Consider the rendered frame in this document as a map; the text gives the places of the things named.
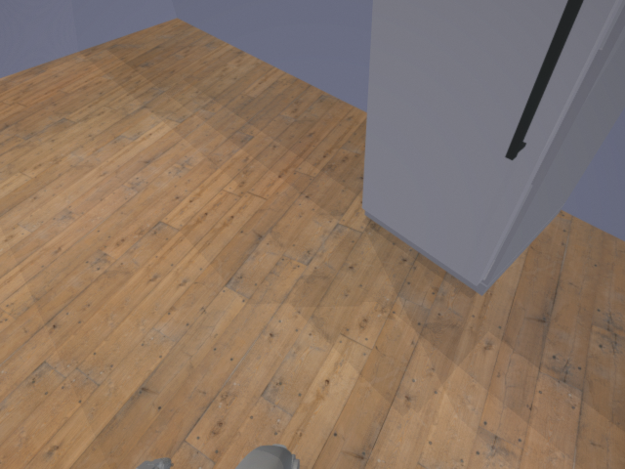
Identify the robot left thigh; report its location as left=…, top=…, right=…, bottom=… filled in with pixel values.
left=235, top=446, right=300, bottom=469

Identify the handle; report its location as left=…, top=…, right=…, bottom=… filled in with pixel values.
left=505, top=0, right=584, bottom=160

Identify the fridge door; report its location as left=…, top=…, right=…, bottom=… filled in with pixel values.
left=362, top=0, right=623, bottom=286

